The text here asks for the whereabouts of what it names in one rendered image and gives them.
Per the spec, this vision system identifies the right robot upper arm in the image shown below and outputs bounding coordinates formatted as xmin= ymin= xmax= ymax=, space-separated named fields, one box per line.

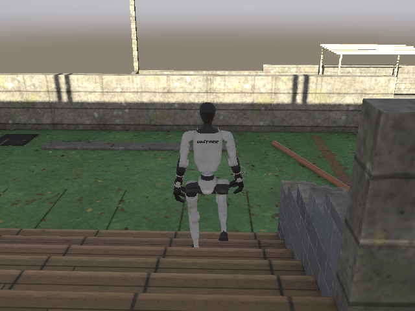
xmin=221 ymin=130 xmax=238 ymax=167

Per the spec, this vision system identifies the right robot hand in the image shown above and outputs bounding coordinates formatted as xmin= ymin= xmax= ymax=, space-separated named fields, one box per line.
xmin=229 ymin=180 xmax=244 ymax=194

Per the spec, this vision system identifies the left robot upper arm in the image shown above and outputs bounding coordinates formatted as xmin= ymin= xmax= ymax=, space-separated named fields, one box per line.
xmin=179 ymin=130 xmax=194 ymax=168

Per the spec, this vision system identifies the right robot forearm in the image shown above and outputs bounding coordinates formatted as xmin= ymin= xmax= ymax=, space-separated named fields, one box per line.
xmin=231 ymin=157 xmax=243 ymax=183

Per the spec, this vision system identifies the left robot shin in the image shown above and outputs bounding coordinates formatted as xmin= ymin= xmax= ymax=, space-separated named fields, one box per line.
xmin=188 ymin=212 xmax=199 ymax=248

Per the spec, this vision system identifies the humanoid robot head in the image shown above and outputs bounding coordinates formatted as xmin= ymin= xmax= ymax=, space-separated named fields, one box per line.
xmin=196 ymin=102 xmax=219 ymax=133

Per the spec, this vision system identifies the left robot forearm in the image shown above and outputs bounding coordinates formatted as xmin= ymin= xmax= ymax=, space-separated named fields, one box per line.
xmin=174 ymin=158 xmax=186 ymax=188

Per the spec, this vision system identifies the left robot hand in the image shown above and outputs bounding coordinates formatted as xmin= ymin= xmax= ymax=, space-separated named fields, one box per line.
xmin=173 ymin=186 xmax=185 ymax=203

